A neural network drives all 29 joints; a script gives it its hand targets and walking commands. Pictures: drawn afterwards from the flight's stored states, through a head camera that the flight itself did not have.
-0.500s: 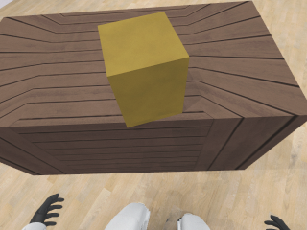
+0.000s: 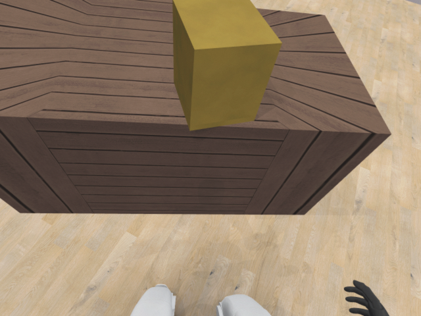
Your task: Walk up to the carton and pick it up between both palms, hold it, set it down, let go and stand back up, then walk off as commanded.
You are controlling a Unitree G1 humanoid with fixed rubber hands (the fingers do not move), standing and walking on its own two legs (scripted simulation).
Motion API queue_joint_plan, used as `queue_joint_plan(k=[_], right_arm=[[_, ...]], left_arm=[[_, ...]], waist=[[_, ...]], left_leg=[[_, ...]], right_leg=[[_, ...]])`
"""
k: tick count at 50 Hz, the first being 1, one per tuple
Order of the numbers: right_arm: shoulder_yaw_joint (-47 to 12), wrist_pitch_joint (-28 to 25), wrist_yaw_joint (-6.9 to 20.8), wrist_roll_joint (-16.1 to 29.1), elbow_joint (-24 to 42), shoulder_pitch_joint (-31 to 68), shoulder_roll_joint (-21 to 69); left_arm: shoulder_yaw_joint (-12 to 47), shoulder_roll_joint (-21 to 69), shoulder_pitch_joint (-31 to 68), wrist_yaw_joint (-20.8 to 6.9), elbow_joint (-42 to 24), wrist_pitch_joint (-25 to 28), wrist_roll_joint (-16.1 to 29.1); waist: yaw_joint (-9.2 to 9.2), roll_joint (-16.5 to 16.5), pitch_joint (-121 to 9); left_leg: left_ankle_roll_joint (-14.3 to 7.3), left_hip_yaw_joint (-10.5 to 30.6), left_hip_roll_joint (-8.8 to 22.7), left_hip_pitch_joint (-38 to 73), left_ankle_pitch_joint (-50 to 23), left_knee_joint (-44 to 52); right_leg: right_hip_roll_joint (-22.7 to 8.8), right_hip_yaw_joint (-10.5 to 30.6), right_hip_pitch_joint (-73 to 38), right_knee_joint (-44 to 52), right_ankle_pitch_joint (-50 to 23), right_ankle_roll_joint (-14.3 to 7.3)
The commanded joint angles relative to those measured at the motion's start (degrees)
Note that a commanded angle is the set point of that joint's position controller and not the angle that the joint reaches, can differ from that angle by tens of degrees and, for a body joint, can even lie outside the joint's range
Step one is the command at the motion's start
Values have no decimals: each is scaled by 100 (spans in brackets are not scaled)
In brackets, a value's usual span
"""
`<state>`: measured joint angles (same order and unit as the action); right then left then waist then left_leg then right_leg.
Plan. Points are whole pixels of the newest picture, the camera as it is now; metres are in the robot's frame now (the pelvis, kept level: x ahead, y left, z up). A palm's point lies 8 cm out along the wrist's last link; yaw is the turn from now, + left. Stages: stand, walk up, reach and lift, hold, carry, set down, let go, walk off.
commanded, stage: walk off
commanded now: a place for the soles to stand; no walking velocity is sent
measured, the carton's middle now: (217, 66) +0.70 +0.01 +0.04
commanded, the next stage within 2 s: stand in 0.96 s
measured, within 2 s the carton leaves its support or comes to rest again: neither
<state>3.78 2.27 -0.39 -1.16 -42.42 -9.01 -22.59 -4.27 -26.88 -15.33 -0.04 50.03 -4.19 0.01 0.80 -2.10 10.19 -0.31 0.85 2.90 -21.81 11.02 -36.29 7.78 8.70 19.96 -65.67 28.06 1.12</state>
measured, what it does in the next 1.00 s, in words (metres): walks backwards: right foot, then left foot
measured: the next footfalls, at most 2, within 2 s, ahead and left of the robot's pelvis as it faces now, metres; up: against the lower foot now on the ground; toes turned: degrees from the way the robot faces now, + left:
right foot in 0.14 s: -0.06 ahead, -0.15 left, +0.00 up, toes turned +5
left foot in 0.52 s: -0.12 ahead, +0.10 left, +0.00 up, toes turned +2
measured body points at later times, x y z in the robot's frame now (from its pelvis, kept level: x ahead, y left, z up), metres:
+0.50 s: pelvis -0.13 -0.02 +0.00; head -0.11 -0.04 +0.45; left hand -0.03 +0.30 -0.08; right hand -0.08 -0.35 -0.12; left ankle -0.17 +0.10 -0.72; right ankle -0.09 -0.13 -0.72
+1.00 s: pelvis -0.14 -0.03 +0.01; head -0.14 -0.03 +0.46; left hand -0.09 +0.28 -0.11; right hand +0.01 -0.33 -0.10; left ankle -0.16 +0.10 -0.72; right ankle -0.10 -0.15 -0.72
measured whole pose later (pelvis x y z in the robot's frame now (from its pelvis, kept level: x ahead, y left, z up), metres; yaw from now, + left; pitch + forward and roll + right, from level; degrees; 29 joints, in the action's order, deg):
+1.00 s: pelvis -0.14 -0.03 +0.01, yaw +4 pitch -2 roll +0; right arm 1.6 -1.7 0.7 -0.5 -54.7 -6.8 -22.4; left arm -1.3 -19.5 -10.4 -1.0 58.3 1.9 -0.5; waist 1.3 1.0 1.7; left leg 0.1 1.6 -0.3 -10.0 16.5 -28.5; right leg -0.2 0.7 13.7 -28.0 12.3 0.2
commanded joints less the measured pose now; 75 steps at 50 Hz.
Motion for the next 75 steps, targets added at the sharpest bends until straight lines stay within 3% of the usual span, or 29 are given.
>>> queue_joint_plan(k=[1, 3, 5, 6, 7, 8, 9, 10, 12, 13, 17, 21, 22, 24, 25, 26, 27, 28, 29, 31, 33, 35, 37, 38, 39, 42, 48, 52, 75], right_arm=[[520, 38, -65, 2, 369, -180, -1434], [533, 105, -41, 0, 453, 28, -1480], [531, 150, -47, 20, 485, 271, -1503], [510, 164, -61, 14, 442, 243, -1405], [475, 164, -86, 21, 411, 142, -1271], [417, 155, -101, 57, 395, 81, -1023], [474, 132, -200, 81, 413, 448, -1208], [511, 97, -210, 95, 306, 357, -1270], [398, 44, -157, 152, 43, -197, -1104], [413, 26, -146, 160, -86, -641, -1161], [334, -72, -104, 92, 36, -514, -1152], [244, -214, -54, 42, -91, -310, -1055], [221, -245, -38, 36, -135, -326, -1031], [231, -338, -16, 29, -359, -727, -929], [265, -407, -25, 24, -509, -1027, -901], [298, -466, -46, -29, -546, -1056, -967], [304, -518, -61, -110, -474, -907, -1237], [338, -533, -30, -131, -432, -753, -1785], [334, -538, -11, -88, -450, -407, -1800], [135, -534, 4, -129, -392, 172, -1270], [115, -535, -21, -60, -468, 224, -1076], [122, -519, 7, -15, -546, -158, -1012], [110, -479, 32, 26, -530, -320, -997], [100, -440, 27, 58, -618, -323, -959], [110, -449, 27, 49, -683, -191, -984], [84, -496, 53, 59, -705, 138, -1057], [31, -496, 50, 84, -902, 249, -965], [-27, -474, 32, 63, -1180, 432, -966], [-82, -416, 33, 62, -1863, 612, -976]], left_arm=[[-210, -685, -177, 6, -423, 112, -43], [-229, -604, -543, -4, -275, 103, -58], [-284, -486, -956, 2, -54, 115, -85], [-320, -483, -1004, 5, -8, 126, -117], [-357, -609, -899, -8, -80, 143, -145], [-415, -1060, -588, -28, -295, 197, -194], [-493, -1568, -32, -29, -460, 178, -234], [-446, -1612, 399, 22, -600, 213, -272], [-307, -1065, 889, 103, -780, 379, -207], [-332, -922, 1134, 113, -828, 411, -172], [-376, -710, 277, 43, -960, 387, -245], [-312, -764, -130, -4, -666, 363, -218], [-302, -824, -177, -17, -613, 355, -221], [-251, -824, 44, -25, -513, 316, -173], [-188, -717, 145, -22, -447, 303, -139], [-115, -492, 142, -13, -379, 313, -70], [-81, -251, 222, -22, -401, 345, 27], [-147, -370, 642, -7, -550, 376, 42], [-216, -652, 823, 7, -569, 457, -28], [-141, -477, 438, -68, -181, 519, 2], [-102, -292, 174, -72, 22, 565, 16], [-140, -417, 343, -42, 1, 653, -1], [-137, -676, 440, 9, -39, 728, -58], [-121, -766, 613, 1, 40, 712, -58], [-61, -703, 735, -21, 74, 676, -40], [-16, -508, 729, -41, 234, 697, -23], [9, -462, 825, -27, 391, 754, -30], [126, -447, 950, 7, 662, 734, -42], [258, -606, 1247, 32, 1184, 660, -44]], waist=[[-305, 1734, -1029], [-143, 1861, -1064], [116, 1555, -1119], [158, 1134, -1065], [175, 386, -887], [209, -1090, -599], [294, -1241, -115], [117, -1046, 196], [-253, -203, 185], [-437, -287, -125], [156, -673, -806], [448, -991, -890], [446, -1070, -908], [135, -964, -840], [-79, -575, -866], [-158, -28, -964], [-159, 741, -839], [-281, 909, -496], [-232, 645, -99], [173, 703, 60], [194, 1001, -341], [42, 821, -801], [-52, 391, -1156], [-123, 351, -1167], [-141, 377, -1154], [-76, 280, -1196], [-121, 54, -1188], [-90, 163, -1028], [-47, 218, -1076]], left_leg=[[-965, 1663, 1134, 1290, 547, 1411], [-889, 1630, 1148, 936, 834, 1441], [-626, 1387, 975, 364, 1283, 1293], [-475, 1203, 737, 128, 1635, 923], [-355, 939, 312, -284, 2231, 202], [-90, 360, -683, -947, 2645, -1440], [9, 595, -1013, -590, 2964, -2754], [-106, 1060, -779, -86, 2807, -3525], [-33, 1227, -984, -470, 1910, -3708], [0, 1036, -1051, -625, 1560, -3666], [288, 398, -826, -803, 1354, -2575], [310, 85, -450, -583, 1912, -440], [235, 32, -419, -328, 2112, 45], [2, -110, -490, 789, 1545, 1347], [-100, 11, -446, 1555, 1022, 2051], [-284, 616, -92, 2139, 938, 1996], [-685, 1931, 703, 2114, 1143, 2059], [-1411, 3224, 1738, 873, 2151, 2344], [-1528, 3020, 1845, -509, 2442, 2464], [-998, 1673, 1066, -290, 1300, 2081], [-577, 689, 502, 474, 28, 1424], [-355, 416, 306, 546, -1246, 743], [-260, 481, 148, 184, -505, 514], [-214, 450, -13, 667, 312, 784], [-288, 548, 16, 1090, 744, 1032], [-381, 900, 314, 967, 525, 1231], [-266, 633, 144, 1211, 97, 1167], [-196, 677, 341, 1340, -398, 1628], [-69, 553, 350, 1358, -175, 2141]], right_leg=[[-309, -303, 152, 1630, 398, -43], [-447, -635, -399, 2468, 406, -152], [-430, -983, -1211, 3541, -237, -305], [-450, -811, -1307, 3852, -339, -393], [-739, -138, -1079, 4349, 40, -608], [-1886, 1767, -441, 5128, 549, -1061], [-3059, 2858, 1180, 5479, 341, -1813], [-3220, 2864, 1765, 5432, -239, -2028], [-2198, 935, 565, 4571, -2244, -1443], [-1754, 214, -157, 4180, -2585, -1150], [-1783, 587, -1285, 4512, -436, -1184], [-1983, 704, -1859, 4396, 329, -1346], [-2005, 664, -1743, 4344, 331, -1384], [-1798, 240, -976, 3949, -14, -1184], [-1673, -32, -428, 3440, -440, -971], [-1534, -187, 239, 2915, -842, -714], [-1025, -480, 972, 2243, -533, -450], [-544, -486, 945, 1904, 341, -182], [-944, -202, -153, 1798, 191, -199], [-904, -449, -364, 2539, -590, -321], [-880, -741, -699, 3714, -1885, -354], [-1065, -363, -1270, 3957, -2671, -525], [-1536, 422, -1609, 4014, -2851, -737], [-1713, 564, -976, 4003, -2170, -927], [-1629, 454, -553, 4083, -1651, -835], [-1333, 108, -669, 4226, -1507, -536], [-1532, 140, -636, 4376, -2128, -585], [-1395, -134, -924, 4518, -2425, -297], [-1485, -142, -1447, 4871, -2272, -259]])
